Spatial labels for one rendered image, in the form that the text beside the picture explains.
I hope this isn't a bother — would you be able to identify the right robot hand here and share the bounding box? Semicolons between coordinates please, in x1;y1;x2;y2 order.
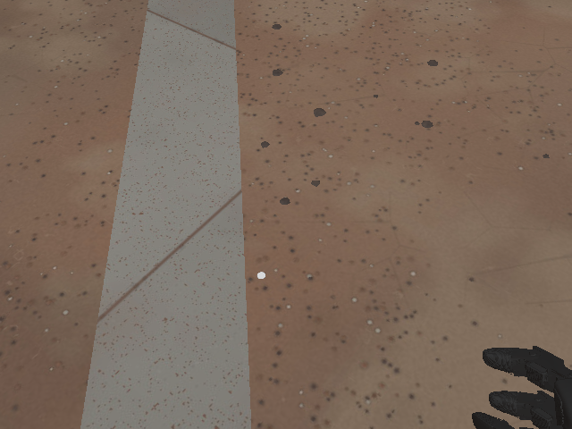
472;346;572;429

